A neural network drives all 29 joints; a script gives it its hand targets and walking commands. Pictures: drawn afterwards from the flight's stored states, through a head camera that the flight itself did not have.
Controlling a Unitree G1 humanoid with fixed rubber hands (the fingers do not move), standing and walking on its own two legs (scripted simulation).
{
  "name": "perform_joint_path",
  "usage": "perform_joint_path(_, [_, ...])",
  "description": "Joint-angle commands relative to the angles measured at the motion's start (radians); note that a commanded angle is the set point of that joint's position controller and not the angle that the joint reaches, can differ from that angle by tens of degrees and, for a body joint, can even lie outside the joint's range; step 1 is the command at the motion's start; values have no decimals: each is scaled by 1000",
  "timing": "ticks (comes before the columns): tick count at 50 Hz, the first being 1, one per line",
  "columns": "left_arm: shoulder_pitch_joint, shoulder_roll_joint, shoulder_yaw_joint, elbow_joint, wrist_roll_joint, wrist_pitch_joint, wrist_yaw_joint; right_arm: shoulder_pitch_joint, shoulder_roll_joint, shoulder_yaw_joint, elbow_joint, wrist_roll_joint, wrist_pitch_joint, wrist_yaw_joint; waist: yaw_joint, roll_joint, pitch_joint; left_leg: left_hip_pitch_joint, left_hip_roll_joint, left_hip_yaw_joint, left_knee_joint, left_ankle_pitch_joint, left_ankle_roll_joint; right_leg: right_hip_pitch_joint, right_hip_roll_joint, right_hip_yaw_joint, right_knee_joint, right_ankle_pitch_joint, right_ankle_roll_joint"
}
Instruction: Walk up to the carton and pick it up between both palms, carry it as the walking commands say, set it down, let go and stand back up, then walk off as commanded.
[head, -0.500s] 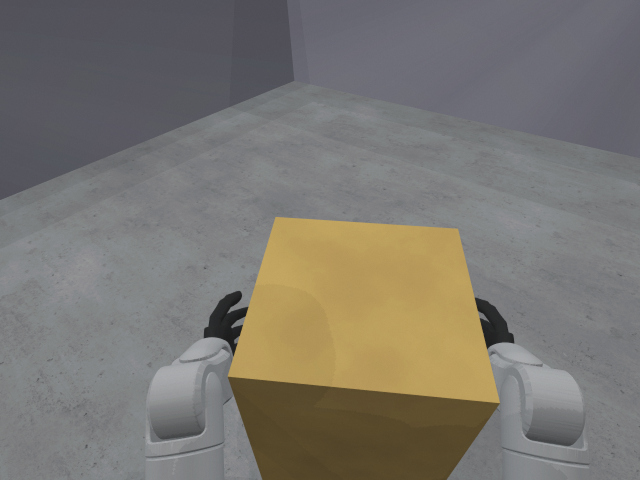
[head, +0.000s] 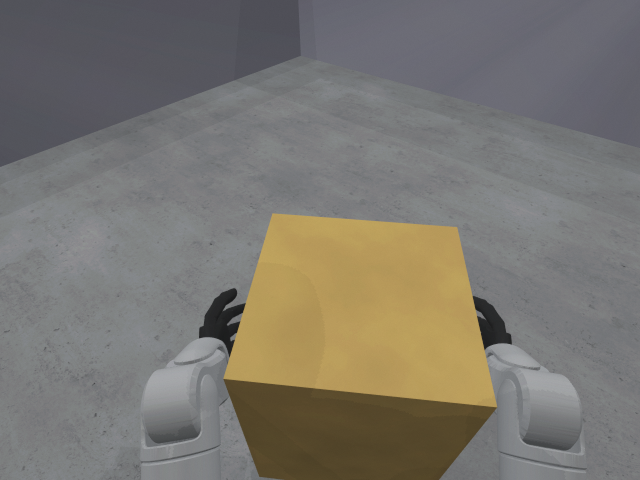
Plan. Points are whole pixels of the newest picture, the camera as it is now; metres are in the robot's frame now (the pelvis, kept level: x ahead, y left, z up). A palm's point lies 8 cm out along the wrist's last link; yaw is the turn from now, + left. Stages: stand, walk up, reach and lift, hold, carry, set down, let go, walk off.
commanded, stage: carry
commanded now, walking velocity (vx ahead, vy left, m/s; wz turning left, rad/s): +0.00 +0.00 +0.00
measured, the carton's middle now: (351, 360) +0.28 +0.00 +0.03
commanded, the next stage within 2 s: none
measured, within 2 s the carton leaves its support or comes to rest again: neither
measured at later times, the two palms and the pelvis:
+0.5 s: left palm (215, 349) +0.26 +0.17 +0.08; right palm (488, 360) +0.26 -0.15 +0.07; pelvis +0.00 +0.00 +0.00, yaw +0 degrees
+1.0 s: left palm (218, 351) +0.26 +0.16 +0.08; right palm (490, 359) +0.26 -0.15 +0.07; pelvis +0.00 +0.00 +0.00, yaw +0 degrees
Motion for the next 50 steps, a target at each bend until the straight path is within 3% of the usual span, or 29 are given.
perform_joint_path(1, [-552, -837, -776, -81, -353, -3, -218, -556, 823, 750, -115, 369, -3, 267, -4, 49, -227, 58, 126, -144, -233, -250, -16, 112, -39, 40, -69, -49, -41])
perform_joint_path(4, [-533, -830, -777, -79, -348, -5, -217, -537, 816, 751, -115, 364, -6, 267, -1, 69, -226, 50, 122, -146, -240, -281, -7, 114, -38, 35, -71, -56, -37])
perform_joint_path(5, [-508, -826, -771, -80, -345, -9, -218, -540, 813, 758, -132, 368, -7, 266, -3, 38, -233, 63, 118, -140, -238, -274, -13, 109, -36, 32, -67, -57, -33])
perform_joint_path(7, [-541, -823, -775, -102, -350, -12, -215, -535, 821, 755, -114, 371, -7, 269, -3, 60, -233, 56, 117, -138, -235, -288, -14, 110, -35, 29, -70, -60, -35])
perform_joint_path(11, [-509, -817, -767, -82, -338, -13, -215, -536, 806, 754, -124, 365, -12, 266, -3, 59, -240, 71, 109, -132, -224, -242, -8, 109, -46, 35, -72, -37, -35])
perform_joint_path(13, [-507, -822, -757, -74, -340, -13, -219, -548, 810, 759, -136, 363, -13, 262, -5, 11, -241, 53, 109, -133, -212, -251, -2, 128, -44, 36, -81, -43, -36])
perform_joint_path(18, [-521, -809, -757, -78, -337, -20, -218, -545, 806, 756, -122, 363, -18, 261, -5, 52, -227, 56, 108, -144, -223, -259, -12, 117, -43, 35, -75, -51, -35])
perform_joint_path(20, [-521, -798, -749, -80, -334, -23, -217, -526, 808, 751, -99, 357, -17, 259, -6, 13, -230, 65, 106, -139, -212, -225, -10, 116, -44, 35, -75, -32, -38])
perform_joint_path(23, [-514, -812, -748, -80, -333, -28, -216, -549, 815, 763, -129, 366, -25, 259, -4, 31, -245, 68, 91, -120, -191, -221, -9, 128, -50, 42, -86, -18, -39])
perform_joint_path(28, [-505, -801, -740, -75, -334, -30, -216, -540, 810, 763, -124, 360, -26, 251, -6, -16, -246, 86, 85, -109, -148, -159, -9, 119, -62, 55, -105, 10, -42])
perform_joint_path(35, [-502, -795, -731, -66, -321, -34, -210, -539, 792, 749, -120, 352, -31, 250, -5, 33, -243, 84, 85, -123, -161, -185, -5, 113, -58, 55, -101, -24, -46])
perform_joint_path(37, [-498, -792, -724, -57, -321, -35, -210, -538, 788, 745, -115, 349, -32, 248, -5, 8, -229, 75, 80, -120, -162, -200, -10, 105, -55, 59, -106, -48, -45])
perform_joint_path(38, [-531, -796, -732, -69, -320, -41, -209, -542, 794, 734, -94, 344, -36, 251, -6, 32, -231, 73, 85, -128, -172, -195, -7, 107, -54, 54, -95, -38, -44])
perform_joint_path(46, [-517, -780, -723, -67, -318, -41, -206, -523, 795, 729, -80, 338, -36, 246, -5, 29, -235, 72, 88, -126, -172, -233, -7, 108, -45, 44, -98, -61, -45])
perform_joint_path(50, [-506, -789, -721, -64, -324, -44, -207, -536, 798, 737, -103, 345, -40, 244, -5, -2, -243, 92, 81, -122, -157, -202, -5, 99, -50, 54, -107, -60, -46])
